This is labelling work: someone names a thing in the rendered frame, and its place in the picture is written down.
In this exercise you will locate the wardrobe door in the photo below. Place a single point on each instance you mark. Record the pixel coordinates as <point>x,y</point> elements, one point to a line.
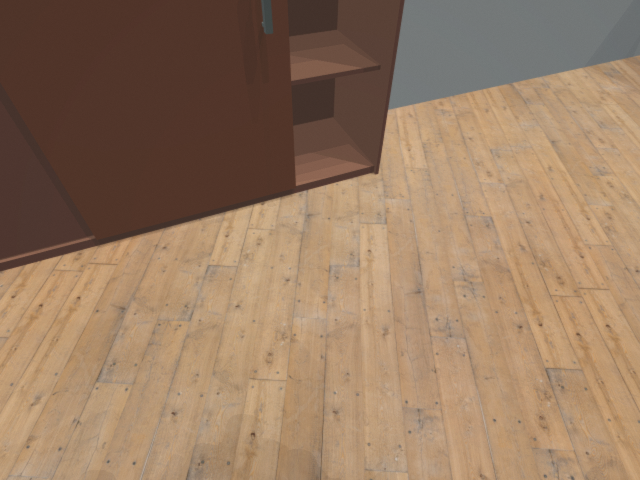
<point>36,211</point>
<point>153,110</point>

